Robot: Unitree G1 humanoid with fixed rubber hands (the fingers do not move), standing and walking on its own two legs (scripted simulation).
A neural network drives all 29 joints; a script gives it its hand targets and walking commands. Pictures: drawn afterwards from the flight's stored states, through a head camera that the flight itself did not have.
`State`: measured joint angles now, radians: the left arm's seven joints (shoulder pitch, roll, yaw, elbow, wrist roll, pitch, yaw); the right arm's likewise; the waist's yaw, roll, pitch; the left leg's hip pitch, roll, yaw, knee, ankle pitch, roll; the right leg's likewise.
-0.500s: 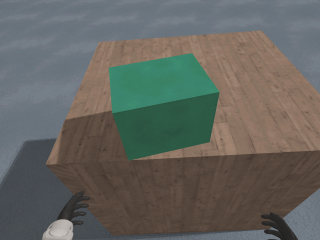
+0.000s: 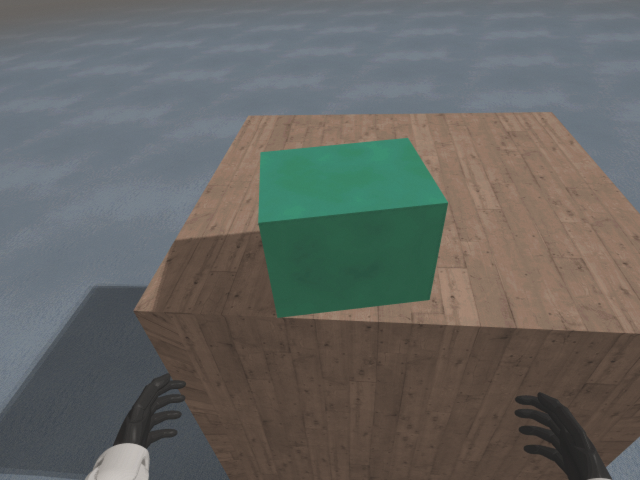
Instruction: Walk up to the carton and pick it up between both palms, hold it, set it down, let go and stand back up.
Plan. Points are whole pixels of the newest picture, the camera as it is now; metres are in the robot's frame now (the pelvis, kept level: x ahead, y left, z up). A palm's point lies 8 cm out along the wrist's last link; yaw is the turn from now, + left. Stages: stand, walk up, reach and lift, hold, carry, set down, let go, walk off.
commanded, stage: reach and lift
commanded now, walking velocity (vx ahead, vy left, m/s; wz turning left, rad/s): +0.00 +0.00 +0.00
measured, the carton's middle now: (344, 225) +0.47 -0.02 +0.10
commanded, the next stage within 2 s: none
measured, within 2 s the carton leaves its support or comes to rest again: neither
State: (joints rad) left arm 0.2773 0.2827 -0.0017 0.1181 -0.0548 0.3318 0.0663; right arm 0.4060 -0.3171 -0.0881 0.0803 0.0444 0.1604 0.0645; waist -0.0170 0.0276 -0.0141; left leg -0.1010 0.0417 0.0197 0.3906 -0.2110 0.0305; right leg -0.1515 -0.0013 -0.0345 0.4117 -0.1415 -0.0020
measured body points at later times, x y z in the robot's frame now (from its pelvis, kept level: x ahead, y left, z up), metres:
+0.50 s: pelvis -0.02 -0.01 +0.00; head -0.07 -0.04 +0.45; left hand +0.20 +0.21 +0.08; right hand +0.21 -0.24 +0.07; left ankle +0.04 +0.15 -0.74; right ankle +0.06 -0.09 -0.74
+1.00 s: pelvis +0.00 +0.01 +0.00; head -0.03 +0.00 +0.45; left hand +0.29 +0.21 +0.12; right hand +0.29 -0.21 +0.14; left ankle +0.04 +0.15 -0.74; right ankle +0.06 -0.09 -0.74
